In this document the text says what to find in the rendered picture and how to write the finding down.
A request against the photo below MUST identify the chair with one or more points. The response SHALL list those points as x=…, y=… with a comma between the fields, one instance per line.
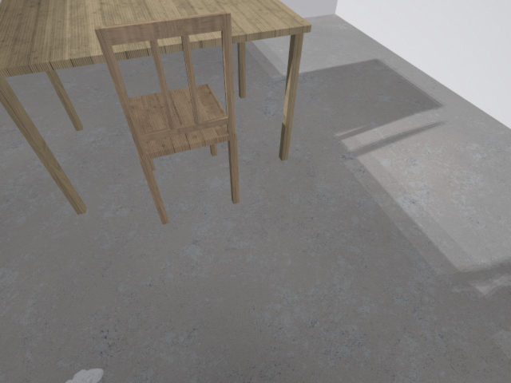
x=181, y=119

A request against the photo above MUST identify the table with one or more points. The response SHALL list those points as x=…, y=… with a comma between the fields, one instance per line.
x=45, y=35

